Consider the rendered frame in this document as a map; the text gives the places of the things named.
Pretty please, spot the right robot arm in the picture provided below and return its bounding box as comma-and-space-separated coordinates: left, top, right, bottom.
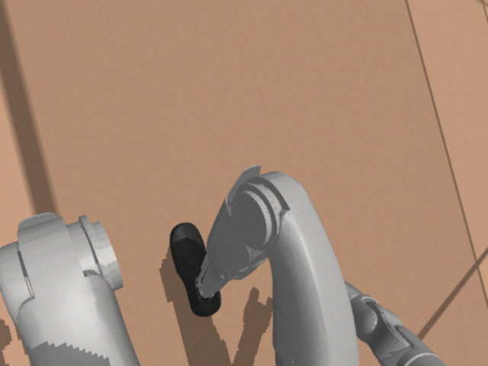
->
350, 294, 447, 366

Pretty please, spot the right robot foot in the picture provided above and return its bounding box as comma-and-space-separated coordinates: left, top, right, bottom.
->
169, 223, 221, 317

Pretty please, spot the right robot hand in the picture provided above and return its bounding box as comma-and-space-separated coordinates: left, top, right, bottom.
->
344, 280, 363, 301

